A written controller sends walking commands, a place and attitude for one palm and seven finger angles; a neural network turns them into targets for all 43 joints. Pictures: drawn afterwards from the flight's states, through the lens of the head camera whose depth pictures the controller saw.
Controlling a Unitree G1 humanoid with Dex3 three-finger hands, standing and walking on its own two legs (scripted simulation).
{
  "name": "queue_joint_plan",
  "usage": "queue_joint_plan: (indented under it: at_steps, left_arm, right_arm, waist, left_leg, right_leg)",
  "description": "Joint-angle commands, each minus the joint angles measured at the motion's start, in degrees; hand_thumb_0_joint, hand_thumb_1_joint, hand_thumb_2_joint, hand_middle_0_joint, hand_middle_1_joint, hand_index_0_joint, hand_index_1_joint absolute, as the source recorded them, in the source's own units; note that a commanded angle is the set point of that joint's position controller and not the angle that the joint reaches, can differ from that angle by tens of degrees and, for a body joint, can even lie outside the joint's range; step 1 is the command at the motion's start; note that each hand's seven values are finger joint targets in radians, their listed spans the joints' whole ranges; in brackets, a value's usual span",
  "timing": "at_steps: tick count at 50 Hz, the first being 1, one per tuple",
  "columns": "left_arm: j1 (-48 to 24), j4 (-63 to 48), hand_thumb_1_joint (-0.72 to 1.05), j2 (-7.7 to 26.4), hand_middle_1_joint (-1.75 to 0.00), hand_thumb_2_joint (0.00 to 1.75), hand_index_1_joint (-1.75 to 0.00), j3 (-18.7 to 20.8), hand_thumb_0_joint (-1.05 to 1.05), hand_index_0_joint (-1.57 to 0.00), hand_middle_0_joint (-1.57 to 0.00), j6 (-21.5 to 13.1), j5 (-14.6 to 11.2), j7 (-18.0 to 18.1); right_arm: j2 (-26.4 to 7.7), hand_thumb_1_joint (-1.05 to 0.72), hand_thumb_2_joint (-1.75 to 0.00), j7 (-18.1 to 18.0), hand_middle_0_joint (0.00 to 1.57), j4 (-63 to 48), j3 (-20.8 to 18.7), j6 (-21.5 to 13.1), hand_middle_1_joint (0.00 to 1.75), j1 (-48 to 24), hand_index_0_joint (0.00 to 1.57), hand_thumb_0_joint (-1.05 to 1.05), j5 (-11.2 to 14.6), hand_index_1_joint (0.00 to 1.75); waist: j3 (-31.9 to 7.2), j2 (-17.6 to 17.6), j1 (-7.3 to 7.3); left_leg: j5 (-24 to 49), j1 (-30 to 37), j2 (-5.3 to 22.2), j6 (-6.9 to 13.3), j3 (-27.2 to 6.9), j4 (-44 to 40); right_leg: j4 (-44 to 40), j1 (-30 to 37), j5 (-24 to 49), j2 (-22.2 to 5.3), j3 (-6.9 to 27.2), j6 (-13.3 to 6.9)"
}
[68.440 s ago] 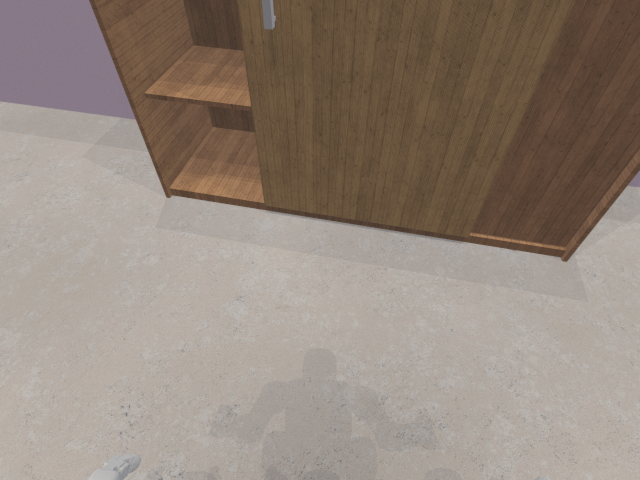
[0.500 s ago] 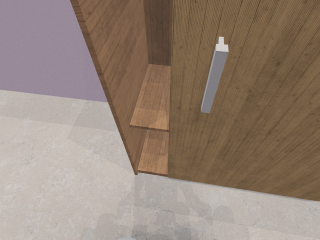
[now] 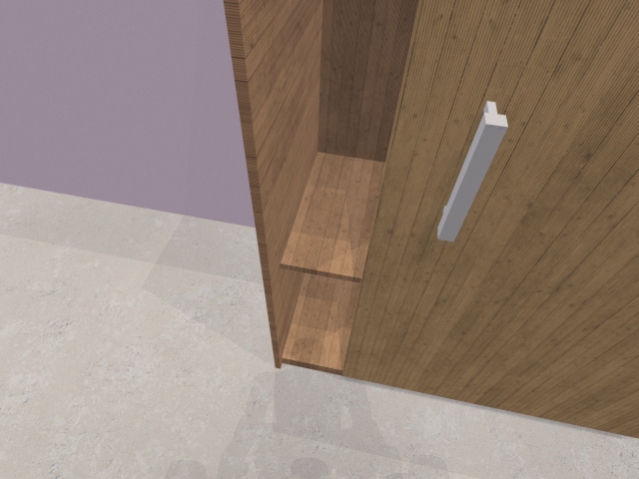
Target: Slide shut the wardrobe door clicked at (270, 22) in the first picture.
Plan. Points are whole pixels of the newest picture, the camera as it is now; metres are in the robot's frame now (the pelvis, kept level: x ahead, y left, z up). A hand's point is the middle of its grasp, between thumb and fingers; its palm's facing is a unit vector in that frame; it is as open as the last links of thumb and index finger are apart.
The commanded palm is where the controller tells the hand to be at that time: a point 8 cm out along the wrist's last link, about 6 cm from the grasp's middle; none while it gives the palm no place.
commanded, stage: come to a stop and stand still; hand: right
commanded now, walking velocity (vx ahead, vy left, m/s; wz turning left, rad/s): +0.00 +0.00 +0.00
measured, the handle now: (466, 176) +0.48 -0.15 +0.14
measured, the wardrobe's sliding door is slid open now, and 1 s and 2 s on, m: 0.20 0.20 0.20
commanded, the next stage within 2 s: look again from close up in 0.20 s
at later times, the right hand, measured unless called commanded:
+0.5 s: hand out of the picture +0.01 -0.21 -0.19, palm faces +0.05 +0.98 -0.20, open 7.4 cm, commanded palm none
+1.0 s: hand out of the picture -0.04 -0.21 -0.19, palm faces +0.05 +0.98 -0.18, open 7.4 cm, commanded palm none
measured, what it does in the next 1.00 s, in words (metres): stands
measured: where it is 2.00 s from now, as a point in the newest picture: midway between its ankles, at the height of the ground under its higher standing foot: outside the picture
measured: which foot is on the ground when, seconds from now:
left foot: down 0.00-1.00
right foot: down 0.00-1.00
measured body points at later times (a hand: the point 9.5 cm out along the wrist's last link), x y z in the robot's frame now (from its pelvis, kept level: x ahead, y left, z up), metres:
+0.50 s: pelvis +0.00 -0.03 -0.01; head -0.01 -0.04 +0.44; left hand +0.05 +0.20 -0.16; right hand +0.01 -0.26 -0.17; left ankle -0.02 +0.12 -0.74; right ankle +0.02 -0.15 -0.74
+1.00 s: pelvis -0.01 -0.04 -0.01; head -0.01 -0.05 +0.44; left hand +0.00 +0.19 -0.16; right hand -0.05 -0.26 -0.17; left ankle -0.02 +0.12 -0.74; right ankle +0.02 -0.15 -0.74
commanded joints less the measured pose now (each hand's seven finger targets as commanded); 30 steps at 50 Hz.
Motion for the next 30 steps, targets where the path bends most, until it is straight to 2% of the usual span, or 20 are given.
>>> queue_joint_plan:
  at_steps: [1, 4, 6, 7, 8, 9, 10, 11, 12, 13, 15, 18, 19, 21, 23, 27, 30]
  left_arm:
    - [2.05, -1.46, 0.9, 5.6, -0.3, 0.9, -0.3, 1.06, 0.0, -0.2, -0.2, -0.81, -0.17, 0.69]
    - [1.77, -1.46, 0.9, 5.3, -0.3, 0.9, -0.3, 1.01, 0.0, -0.2, -0.2, -0.71, -0.22, 0.71]
    - [1.94, -1.49, 0.9, 5.52, -0.3, 0.9, -0.3, 0.96, 0.0, -0.2, -0.2, -0.95, -0.22, 0.82]
    - [-2.18, -6.26, 0.9, 5.61, -0.3, 0.9, -0.3, 0.69, 0.0, -0.2, -0.2, -2.88, -1.01, 0.11]
    - [-1.37, -9.38, 0.9, 4.43, -0.3, 0.9, -0.3, 0.04, 0.0, -0.2, -0.2, -2.43, -1.03, -0.2]
    - [2.16, -8.12, 0.9, 2.49, -0.3, 0.9, -0.3, -0.14, 0.0, -0.2, -0.2, -2.89, -0.57, -0.12]
    - [3.21, -7.74, 0.9, 3.35, -0.3, 0.9, -0.3, 0.03, 0.0, -0.2, -0.2, -3.46, -0.31, -0.02]
    - [4.33, -7.51, 0.9, 4.44, -0.3, 0.9, -0.3, -0.01, 0.0, -0.2, -0.2, -3.52, -0.32, 0.18]
    - [4.37, -7.65, 0.9, 5.25, -0.3, 0.9, -0.3, 0.11, 0.0, -0.2, -0.2, -3.48, -0.41, 0.34]
    - [3.79, -8.04, 0.9, 5.13, -0.3, 0.9, -0.3, 0.05, 0.0, -0.2, -0.2, -3.21, -0.49, 0.37]
    - [3.13, -8.7, 0.9, 5.55, -0.3, 0.9, -0.3, 0.01, 0.0, -0.2, -0.2, -2.98, -0.38, 0.22]
    - [3.25, -9.18, 0.9, 6.01, -0.3, 0.9, -0.3, 0.1, 0.0, -0.2, -0.2, -2.88, -0.28, 0.05]
    - [2.96, -9.52, 0.9, 6.12, -0.3, 0.9, -0.3, 0.12, 0.0, -0.2, -0.2, -2.87, -0.27, -0.02]
    - [2.9, -9.79, 0.9, 6.62, -0.3, 0.9, -0.3, 0.24, 0.0, -0.2, -0.2, -3.02, -0.27, -0.08]
    - [2.76, -10.0, 0.9, 6.91, -0.3, 0.9, -0.3, 0.34, 0.0, -0.2, -0.2, -3.21, -0.3, -0.07]
    - [2.12, -10.04, 0.9, 7.11, -0.3, 0.9, -0.3, 0.31, 0.0, -0.2, -0.2, -3.34, -0.45, -0.16]
    - [2.35, -9.76, 0.9, 7.21, -0.3, 0.9, -0.3, 0.23, 0.0, -0.2, -0.2, -3.29, -0.52, -0.21]
  right_arm:
    - [-7.07, -0.9, -0.9, -0.46, 0.2, -1.4, -1.27, -0.62, 0.3, 3.05, 0.2, 0.0, -0.04, 0.3]
    - [-6.9, -0.9, -0.9, -0.48, 0.2, -1.07, -1.23, -0.57, 0.3, 3.35, 0.2, 0.0, -0.11, 0.3]
    - [-6.77, -0.9, -0.9, -0.44, 0.2, -1.0, -1.28, -0.64, 0.3, 3.66, 0.2, 0.0, -0.07, 0.3]
    - [-7.34, -0.9, -0.9, -2.62, 0.2, -0.81, -1.03, -2.5, 0.3, 8.79, 0.2, 0.0, -1.13, 0.3]
    - [-9.49, -0.9, -0.9, -2.3, 0.2, -2.86, -0.82, -3.16, 0.3, 6.45, 0.2, 0.0, -0.63, 0.3]
    - [-8.59, -0.9, -0.9, -1.79, 0.2, -3.85, -0.75, -3.27, 0.3, 5.78, 0.2, 0.0, -0.4, 0.3]
    - [-7.25, -0.9, -0.9, -1.67, 0.2, -3.83, -0.54, -2.96, 0.3, 5.22, 0.2, 0.0, -0.31, 0.3]
    - [-6.35, -0.9, -0.9, -1.61, 0.2, -4.04, -0.4, -2.87, 0.3, 5.3, 0.2, 0.0, -0.09, 0.3]
    - [-5.95, -0.9, -0.9, -1.47, 0.2, -4.37, -0.41, -2.81, 0.3, 6.02, 0.2, 0.0, -0.15, 0.3]
    - [-6.39, -0.9, -0.9, -1.25, 0.2, -4.37, -0.5, -2.45, 0.3, 5.77, 0.2, 0.0, -0.17, 0.3]
    - [-6.04, -0.9, -0.9, -1.07, 0.2, -4.7, -0.4, -1.85, 0.3, 5.92, 0.2, 0.0, -0.51, 0.3]
    - [-6.21, -0.9, -0.9, -0.82, 0.2, -5.04, -0.15, -1.42, 0.3, 6.53, 0.2, 0.0, -0.68, 0.3]
    - [-6.09, -0.9, -0.9, -0.76, 0.2, -5.26, -0.13, -1.28, 0.3, 6.91, 0.2, 0.0, -0.73, 0.3]
    - [-6.23, -0.9, -0.9, -0.66, 0.2, -5.73, -0.15, -1.16, 0.3, 6.98, 0.2, 0.0, -0.78, 0.3]
    - [-6.35, -0.9, -0.9, -0.47, 0.2, -5.77, -0.19, -1.13, 0.3, 7.64, 0.2, 0.0, -0.74, 0.3]
    - [-6.63, -0.9, -0.9, -0.33, 0.2, -5.76, -0.18, -1.11, 0.3, 8.35, 0.2, 0.0, -0.79, 0.3]
    - [-6.94, -0.9, -0.9, -0.25, 0.2, -5.75, -0.2, -0.96, 0.3, 8.47, 0.2, 0.0, -0.8, 0.3]
  waist:
    - [-0.05, 2.39, -0.45]
    - [1.24, 1.76, -0.44]
    - [0.06, 1.56, -0.55]
    - [-2.16, 5.47, -3.29]
    - [-3.83, 5.61, -0.27]
    - [-8.27, 5.17, 0.15]
    - [-9.72, 3.72, 0.07]
    - [-10.57, 3.18, 0.05]
    - [-9.51, 1.89, -0.42]
    - [-6.87, 0.8, -0.8]
    - [-0.71, 0.73, -0.95]
    - [2.22, -0.3, -1.35]
    - [2.57, 0.79, -1.53]
    - [1.5, 0.62, -1.47]
    - [-0.02, -0.85, -1.95]
    - [-0.57, 0.06, -2.16]
    - [0.53, -0.44, -2.16]
  left_leg:
    - [3.43, -7.13, 4.79, 2.18, -4.5, -7.63]
    - [1.72, -7.84, 4.71, 2.14, -4.42, -8.18]
    - [4.02, -7.01, 4.48, 2.15, -4.18, -7.21]
    - [31.05, -2.0, 10.05, -0.54, -6.78, -4.85]
    - [39.34, 1.67, 11.3, 0.98, -6.05, -2.02]
    - [36.34, 3.05, 10.34, 1.73, -4.86, 1.11]
    - [31.73, 2.45, 8.46, 2.14, -2.43, 3.14]
    - [24.42, 1.01, 6.62, 1.99, -1.55, 3.82]
    - [20.36, -0.98, 5.7, 1.79, -1.67, 3.75]
    - [15.76, -2.53, 5.57, 1.86, -1.22, 2.82]
    - [7.6, -6.49, 4.94, 1.85, -1.41, 2.36]
    - [0.42, -8.08, 4.1, 1.81, -1.34, 2.01]
    - [-0.8, -8.43, 4.04, 1.76, -1.22, 2.01]
    - [-0.99, -8.03, 3.9, 1.6, -1.09, 2.45]
    - [-0.59, -7.04, 3.91, 1.25, -0.49, 2.83]
    - [0.51, -6.76, 4.39, 0.9, -0.5, 2.11]
    - [0.05, -6.56, 4.43, 0.75, -0.31, 1.69]
  right_leg:
    - [-2.16, 5.46, 4.58, -1.23, 2.65, -2.41]
    - [-2.53, 5.07, 3.62, -1.2, 2.69, -2.38]
    - [-2.4, 5.74, 5.06, -1.46, 2.85, -2.55]
    - [11.81, -1.5, 3.51, -1.87, 0.15, -0.82]
    - [8.5, -3.55, -3.54, 0.83, 1.1, -1.55]
    - [5.53, -1.13, -3.74, 1.79, 0.83, -2.92]
    - [5.16, 0.17, 2.59, 1.29, 1.39, -3.14]
    - [5.74, 1.89, 7.7, -0.11, 3.01, -3.59]
    - [6.43, 2.18, 10.86, -0.85, 3.63, -3.86]
    - [5.99, 0.95, 9.51, -0.91, 3.62, -3.99]
    - [4.76, -2.26, 6.27, -0.79, 4.37, -4.01]
    - [2.71, -4.59, 1.48, -0.88, 5.82, -4.55]
    - [2.12, -4.88, -0.24, -0.87, 6.2, -4.64]
    - [1.32, -4.53, -1.33, -0.97, 6.68, -4.79]
    - [0.24, -4.01, -2.19, -1.23, 6.99, -5.1]
    - [-0.59, -3.36, -3.16, -1.15, 6.98, -5.06]
    - [-1.76, -4.39, -5.1, -1.04, 7.08, -5.07]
